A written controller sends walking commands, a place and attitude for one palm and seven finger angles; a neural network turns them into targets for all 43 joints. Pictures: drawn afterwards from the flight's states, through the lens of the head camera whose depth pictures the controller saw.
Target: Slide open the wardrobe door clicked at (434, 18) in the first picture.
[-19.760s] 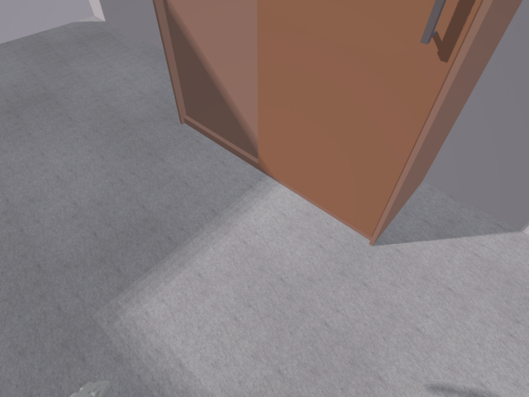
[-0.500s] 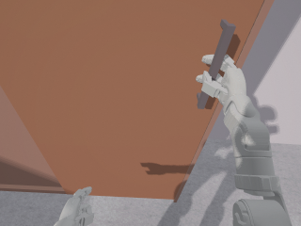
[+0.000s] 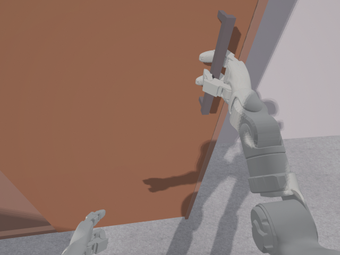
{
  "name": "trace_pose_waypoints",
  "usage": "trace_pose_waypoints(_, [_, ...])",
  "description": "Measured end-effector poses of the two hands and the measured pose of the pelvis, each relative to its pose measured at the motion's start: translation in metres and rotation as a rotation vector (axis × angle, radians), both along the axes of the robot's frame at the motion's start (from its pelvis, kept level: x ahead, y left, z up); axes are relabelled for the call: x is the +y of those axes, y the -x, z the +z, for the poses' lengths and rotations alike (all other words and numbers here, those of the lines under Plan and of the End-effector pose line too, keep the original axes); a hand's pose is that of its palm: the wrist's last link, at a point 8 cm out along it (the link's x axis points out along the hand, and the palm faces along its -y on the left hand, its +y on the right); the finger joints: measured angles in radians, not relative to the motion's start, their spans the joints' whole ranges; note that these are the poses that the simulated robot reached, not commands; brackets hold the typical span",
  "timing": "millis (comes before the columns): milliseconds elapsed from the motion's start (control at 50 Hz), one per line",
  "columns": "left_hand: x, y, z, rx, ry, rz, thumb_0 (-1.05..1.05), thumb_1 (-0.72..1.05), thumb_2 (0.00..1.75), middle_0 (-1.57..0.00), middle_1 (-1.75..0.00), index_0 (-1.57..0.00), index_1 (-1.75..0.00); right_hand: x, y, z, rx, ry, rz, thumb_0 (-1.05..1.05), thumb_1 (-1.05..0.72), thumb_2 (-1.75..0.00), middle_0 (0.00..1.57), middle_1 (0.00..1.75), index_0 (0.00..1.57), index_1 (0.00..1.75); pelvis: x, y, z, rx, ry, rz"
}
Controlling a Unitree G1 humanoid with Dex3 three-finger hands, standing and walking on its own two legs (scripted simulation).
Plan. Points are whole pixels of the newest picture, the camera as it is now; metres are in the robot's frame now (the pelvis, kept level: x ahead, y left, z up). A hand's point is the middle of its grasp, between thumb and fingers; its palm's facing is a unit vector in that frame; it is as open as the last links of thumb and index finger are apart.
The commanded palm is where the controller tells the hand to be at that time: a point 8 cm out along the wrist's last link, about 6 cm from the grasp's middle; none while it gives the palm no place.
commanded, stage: tug the door sideways, standing still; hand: right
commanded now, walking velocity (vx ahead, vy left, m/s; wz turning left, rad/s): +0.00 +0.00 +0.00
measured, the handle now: (212, 68) +0.46 -0.07 +0.24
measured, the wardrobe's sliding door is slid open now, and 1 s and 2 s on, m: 0.00 0.10 0.54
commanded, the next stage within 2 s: step sideways, sliding the door along in 0.18 s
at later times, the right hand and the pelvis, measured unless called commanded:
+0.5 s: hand (189, 85) +0.41 -0.02 +0.23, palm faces -0.15 +0.98 -0.11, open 5.8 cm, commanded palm +0.39 -0.06 +0.24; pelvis -0.04 +0.00 -0.01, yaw +6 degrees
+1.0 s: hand (155, 88) +0.40 +0.06 +0.22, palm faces +0.00 +1.00 -0.05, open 6.0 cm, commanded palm +0.37 +0.07 +0.22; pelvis -0.04 +0.15 -0.02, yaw +6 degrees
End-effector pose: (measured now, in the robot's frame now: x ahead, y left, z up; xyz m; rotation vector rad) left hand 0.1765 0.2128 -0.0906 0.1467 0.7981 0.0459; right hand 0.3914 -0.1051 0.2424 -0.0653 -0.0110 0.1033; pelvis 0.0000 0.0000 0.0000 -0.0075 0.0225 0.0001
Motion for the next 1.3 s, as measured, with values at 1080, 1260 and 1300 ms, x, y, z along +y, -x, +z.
trace_pose_waypoints(1080, [0.176, 0.006, -0.017, 0.019, -0.012, -0.014, 0.01, 0.91, 0.9, -0.2, -0.29, -0.2, -0.29, 0.128, 0.015, -0.027, -0.436, -0.022, -0.099, -0.04, -0.8, -0.85, 0.51, 1.41, 0.18, 1.33, 0.187, 0.033, -0.014, -0.046, -0.073, 0.105])
trace_pose_waypoints(1260, [0.252, -0.03, -0.044, -0.04, 0.051, -0.023, 0.01, 0.9, 0.9, -0.21, -0.29, -0.2, -0.3, 0.19, 0.025, -0.028, -0.465, 0.034, -0.23, -0.05, -0.78, -0.86, 0.54, 1.42, 0.17, 1.29, 0.268, 0.017, -0.029, -0.044, -0.032, 0.027])
trace_pose_waypoints(1300, [0.27, -0.029, -0.04, -0.029, 0.021, -0.004, 0.01, 0.91, 0.9, -0.2, -0.29, -0.2, -0.29, 0.205, 0.028, -0.028, -0.466, 0.022, -0.223, -0.05, -0.78, -0.86, 0.53, 1.42, 0.18, 1.29, 0.274, 0.016, -0.022, -0.03, -0.019, 0.012])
